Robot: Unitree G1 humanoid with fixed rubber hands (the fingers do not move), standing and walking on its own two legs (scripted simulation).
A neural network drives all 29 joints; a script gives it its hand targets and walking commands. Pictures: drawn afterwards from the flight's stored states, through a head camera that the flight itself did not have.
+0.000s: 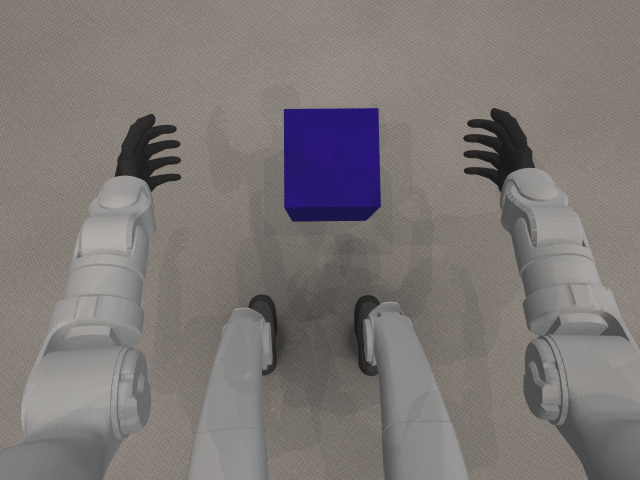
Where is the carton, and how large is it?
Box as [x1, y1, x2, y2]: [284, 108, 380, 221]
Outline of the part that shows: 377,108 284,109 284,207 292,221 365,220 380,206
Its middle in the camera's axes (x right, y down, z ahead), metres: +0.02 -0.15 +0.93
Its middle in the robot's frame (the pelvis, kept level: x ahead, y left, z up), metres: +0.54 -0.03 -0.56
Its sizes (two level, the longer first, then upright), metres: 0.210 0.200 0.250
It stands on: the floor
